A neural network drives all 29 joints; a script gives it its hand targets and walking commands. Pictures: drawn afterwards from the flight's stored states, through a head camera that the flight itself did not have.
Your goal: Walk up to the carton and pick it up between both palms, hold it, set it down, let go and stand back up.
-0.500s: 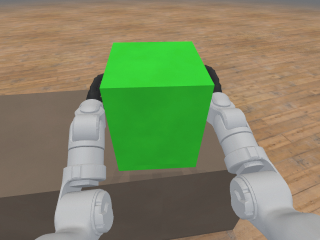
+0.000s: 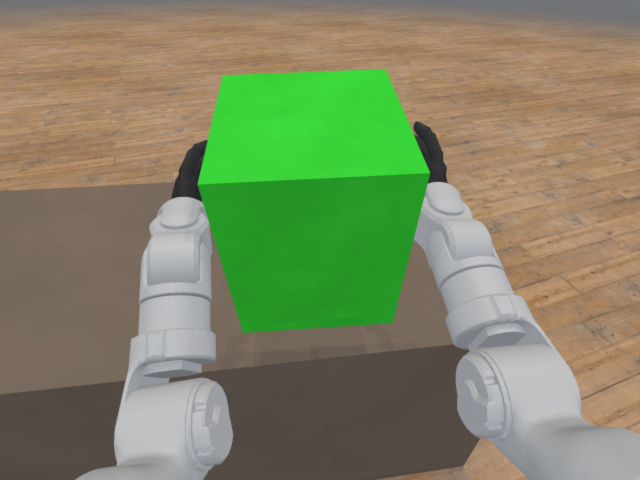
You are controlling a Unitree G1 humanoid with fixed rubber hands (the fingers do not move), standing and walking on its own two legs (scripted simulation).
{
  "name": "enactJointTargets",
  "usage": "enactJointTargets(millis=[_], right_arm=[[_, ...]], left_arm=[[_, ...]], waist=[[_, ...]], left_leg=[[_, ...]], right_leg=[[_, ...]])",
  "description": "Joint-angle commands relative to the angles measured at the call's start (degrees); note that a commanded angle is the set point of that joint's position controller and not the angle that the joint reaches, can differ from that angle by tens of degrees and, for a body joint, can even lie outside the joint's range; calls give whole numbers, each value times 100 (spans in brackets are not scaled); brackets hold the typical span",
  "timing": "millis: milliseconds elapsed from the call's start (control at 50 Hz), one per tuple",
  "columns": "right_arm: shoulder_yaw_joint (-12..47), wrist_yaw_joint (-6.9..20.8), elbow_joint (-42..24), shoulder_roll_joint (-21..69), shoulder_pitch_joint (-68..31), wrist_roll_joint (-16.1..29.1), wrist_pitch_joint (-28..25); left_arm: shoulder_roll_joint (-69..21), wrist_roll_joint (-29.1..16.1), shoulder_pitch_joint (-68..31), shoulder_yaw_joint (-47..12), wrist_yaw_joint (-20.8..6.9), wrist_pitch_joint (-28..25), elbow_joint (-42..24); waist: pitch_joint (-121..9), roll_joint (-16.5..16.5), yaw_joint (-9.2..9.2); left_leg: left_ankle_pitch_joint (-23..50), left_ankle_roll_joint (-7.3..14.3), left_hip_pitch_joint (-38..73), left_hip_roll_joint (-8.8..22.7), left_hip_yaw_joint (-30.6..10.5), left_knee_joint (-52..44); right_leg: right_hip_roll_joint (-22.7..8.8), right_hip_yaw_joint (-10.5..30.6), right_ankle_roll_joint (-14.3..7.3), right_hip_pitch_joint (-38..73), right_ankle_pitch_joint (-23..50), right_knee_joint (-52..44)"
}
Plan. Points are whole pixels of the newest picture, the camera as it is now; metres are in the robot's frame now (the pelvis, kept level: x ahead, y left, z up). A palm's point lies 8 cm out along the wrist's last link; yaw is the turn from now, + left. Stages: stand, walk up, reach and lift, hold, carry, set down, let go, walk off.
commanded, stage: set down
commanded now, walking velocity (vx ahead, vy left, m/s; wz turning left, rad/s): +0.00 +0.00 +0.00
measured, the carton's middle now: (311, 205) +0.38 +0.01 +0.20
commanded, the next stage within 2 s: none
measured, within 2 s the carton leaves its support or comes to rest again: neither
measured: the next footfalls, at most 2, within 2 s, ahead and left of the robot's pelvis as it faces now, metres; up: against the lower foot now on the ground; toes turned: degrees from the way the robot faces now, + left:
none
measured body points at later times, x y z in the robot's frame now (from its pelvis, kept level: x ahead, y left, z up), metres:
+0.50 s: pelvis +0.02 -0.01 +0.00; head -0.01 +0.02 +0.45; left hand +0.43 +0.16 +0.16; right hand +0.43 -0.14 +0.18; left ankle +0.08 +0.13 -0.74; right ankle +0.01 -0.12 -0.74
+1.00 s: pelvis +0.02 -0.01 +0.00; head +0.00 +0.02 +0.45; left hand +0.42 +0.15 +0.12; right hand +0.42 -0.15 +0.14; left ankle +0.08 +0.13 -0.74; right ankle +0.01 -0.12 -0.74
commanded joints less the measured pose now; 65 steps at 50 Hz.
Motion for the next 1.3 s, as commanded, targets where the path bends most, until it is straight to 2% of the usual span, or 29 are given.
enactJointTargets(millis=[0,40,140,260,300,340,360,380,400,480,500,580,620,660,680,720,740,840,880,920,980,1020,1080,1100,1120,1160,1180,1260,1280], right_arm=[[856,901,-679,2776,-4125,-716,-810],[771,901,-763,2854,-4121,-847,-968],[1086,933,-881,3193,-4270,-892,-1430],[903,970,-421,3069,-3637,-1232,-1645],[1011,942,-526,3036,-3623,-1149,-1716],[1115,919,-413,3160,-3575,-1195,-1758],[1107,911,-354,3130,-3439,-1149,-1743],[1112,907,-458,3138,-3628,-1122,-1790],[1288,857,-497,3244,-3376,-1026,-1791],[1810,739,-926,3226,-3406,-847,-1905],[1746,743,-811,3250,-3380,-885,-1907],[2004,707,-950,3491,-3314,-757,-2030],[1884,739,-944,3543,-3673,-780,-2130],[1576,755,-682,3362,-3651,-1001,-2122],[1610,786,-665,3365,-3624,-977,-2111],[1169,836,-199,3251,-3336,-1204,-2061],[1170,866,-313,3184,-3500,-1243,-2095],[638,1025,317,3161,-3415,-1604,-2088],[606,1066,254,3316,-3606,-1660,-2167],[408,1093,264,3272,-3808,-1794,-2222],[588,1189,279,3561,-3922,-1914,-2317],[487,1236,352,3589,-3861,-2053,-2365],[509,1209,500,3733,-3761,-2007,-2480],[430,1228,461,3628,-3931,-1929,-2496],[376,1219,647,3631,-3743,-2112,-2478],[331,1195,714,3504,-3662,-2079,-2457],[270,1185,857,3421,-3587,-2122,-2387],[170,1121,682,3290,-3513,-2194,-2379],[214,1119,710,3402,-3469,-2163,-2391]], left_arm=[[-2886,195,-4064,-1047,-1153,-714,113],[-2866,168,-4156,-1136,-1157,-782,93],[-3297,-302,-4816,-1985,-926,-1294,-440],[-3177,-157,-4278,-1818,-831,-1611,161],[-3283,-267,-4080,-1973,-840,-1635,122],[-3145,-108,-3989,-1762,-835,-1742,74],[-3134,-100,-3929,-1804,-880,-1714,50],[-3180,-32,-3832,-1714,-873,-1709,121],[-3233,-146,-3819,-1863,-873,-1753,-53],[-3163,-278,-3509,-2045,-893,-1850,-275],[-3134,-114,-3343,-1834,-890,-1843,-135],[-3200,-336,-4005,-2088,-839,-2076,-702],[-3291,-274,-4088,-2065,-785,-2162,-505],[-3181,-168,-3998,-1933,-803,-2166,-67],[-3114,-189,-4039,-1862,-812,-2201,-68],[-3130,-63,-4047,-1741,-848,-2197,249],[-3128,-27,-3951,-1651,-853,-2196,444],[-3076,178,-4166,-1352,-850,-2296,910],[-3129,-26,-4656,-1461,-802,-2467,743],[-3076,102,-4555,-1234,-779,-2535,1127],[-3076,-42,-5122,-1302,-642,-2805,855],[-3011,33,-5145,-1111,-619,-2920,1021],[-3205,-62,-5401,-1390,-545,-3149,736],[-3154,-16,-5082,-1302,-542,-3127,1035],[-3169,22,-5026,-1208,-523,-3138,1126],[-3073,46,-4827,-1102,-570,-3100,1330],[-3005,68,-4757,-972,-602,-3071,1407],[-3026,120,-4535,-937,-750,-2931,1641],[-2970,152,-4433,-873,-740,-2977,1567]], waist=[[-1408,134,137],[-1324,89,107],[-2175,582,50],[-2331,403,4],[-2476,394,-34],[-2263,317,139],[-2173,338,44],[-2242,320,153],[-2299,313,83],[-2851,277,47],[-2733,192,155],[-3164,241,118],[-3277,404,208],[-2965,324,87],[-2725,288,204],[-2364,318,26],[-2435,253,141],[-1768,356,188],[-2149,387,163],[-2119,387,276],[-2557,374,409],[-2767,344,404],[-3445,490,270],[-3351,558,349],[-3174,388,325],[-2929,455,297],[-2656,285,334],[-2288,284,199],[-2420,281,291]], left_leg=[[-786,310,1290,-265,530,-928],[-785,311,1157,-278,553,-857],[-490,81,1519,-197,516,-770],[-291,102,1621,-161,562,-753],[-64,81,1741,-175,560,-719],[156,100,1649,-210,589,-689],[227,107,1682,-228,572,-676],[359,79,1653,-243,603,-631],[378,63,1640,-257,597,-636],[1204,-26,1762,-313,465,-421],[1073,-18,1602,-334,476,-464],[1237,-61,1567,-348,437,-369],[1033,-59,1352,-334,453,-403],[849,-28,1422,-319,474,-397],[658,5,1384,-293,474,-523],[358,12,1429,-267,516,-605],[200,63,1425,-252,534,-600],[-352,75,1220,-185,606,-820],[-362,99,1247,-206,639,-806],[-395,101,1127,-197,683,-794],[-325,122,893,-211,702,-788],[-269,117,815,-198,758,-782],[359,-28,860,-210,715,-528],[435,-63,982,-228,745,-491],[522,-50,935,-170,722,-486],[539,-61,907,-213,738,-495],[451,-30,874,-186,717,-562],[321,13,822,-247,768,-627],[519,-5,790,-232,754,-610]], right_leg=[[-38,-534,399,-58,-487,-1116],[-27,-469,412,4,-564,-1095],[-3,-524,358,-73,-38,-1002],[2,-576,334,-267,163,-1034],[19,-607,395,-166,470,-1015],[-4,-556,459,54,857,-1010],[-50,-541,474,127,1097,-929],[-22,-529,492,263,1272,-934],[-24,-503,531,301,1504,-906],[-112,-474,651,918,3505,-640],[-150,-426,663,985,3524,-635],[-143,-442,691,1038,3890,-514],[-139,-404,616,897,3402,-571],[-127,-454,622,706,3139,-640],[-151,-439,620,582,2917,-693],[-84,-476,536,274,1997,-822],[-98,-461,505,108,1703,-875],[-61,-522,386,-240,693,-992],[-84,-515,405,-227,697,-980],[-103,-485,377,-329,625,-999],[-145,-461,451,-151,959,-838],[-111,-459,471,-42,1165,-753],[-125,-436,484,57,2025,-567],[-100,-412,470,62,2001,-668],[-113,-423,471,127,2197,-605],[-124,-429,490,233,2292,-589],[-117,-410,472,369,2143,-643],[-194,-396,518,410,2377,-681],[-169,-400,535,569,2611,-616]])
